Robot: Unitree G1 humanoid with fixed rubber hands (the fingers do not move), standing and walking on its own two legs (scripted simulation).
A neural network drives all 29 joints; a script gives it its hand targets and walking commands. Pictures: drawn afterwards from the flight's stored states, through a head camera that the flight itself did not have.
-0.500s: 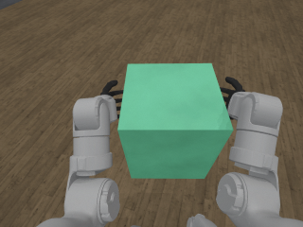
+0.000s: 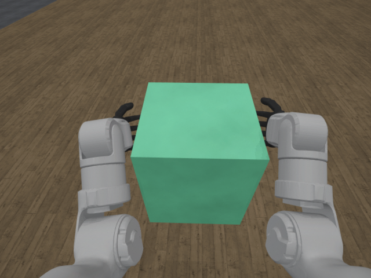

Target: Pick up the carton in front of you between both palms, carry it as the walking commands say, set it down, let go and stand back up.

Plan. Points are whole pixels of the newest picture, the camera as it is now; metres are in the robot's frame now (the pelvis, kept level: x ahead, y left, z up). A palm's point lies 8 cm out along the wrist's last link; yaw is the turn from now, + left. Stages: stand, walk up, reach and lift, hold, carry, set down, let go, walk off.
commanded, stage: carry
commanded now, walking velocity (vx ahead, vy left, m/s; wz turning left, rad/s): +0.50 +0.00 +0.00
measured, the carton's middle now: (196, 156) +0.36 -0.01 +0.11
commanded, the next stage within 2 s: none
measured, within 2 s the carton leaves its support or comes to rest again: neither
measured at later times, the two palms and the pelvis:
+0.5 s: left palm (153, 101) +0.57 +0.11 +0.12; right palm (255, 98) +0.58 -0.19 +0.11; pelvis +0.30 -0.05 +0.02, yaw +4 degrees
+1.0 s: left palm (146, 64) +0.86 +0.16 +0.10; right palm (224, 60) +0.85 -0.14 +0.10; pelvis +0.61 +0.02 +0.02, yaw +0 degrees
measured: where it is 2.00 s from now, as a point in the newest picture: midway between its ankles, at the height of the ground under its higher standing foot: (188, 149)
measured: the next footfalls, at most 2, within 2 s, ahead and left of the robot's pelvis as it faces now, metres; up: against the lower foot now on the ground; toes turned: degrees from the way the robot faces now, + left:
right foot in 0.40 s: +0.39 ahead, -0.14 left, +0.00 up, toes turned -8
left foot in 0.84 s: +0.70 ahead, +0.11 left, +0.00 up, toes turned +12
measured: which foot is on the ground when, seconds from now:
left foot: down 0.00-0.42, up 0.44-0.82, down 0.84-1.00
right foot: up 0.00-0.38, down 0.40-0.88, up 0.90-1.00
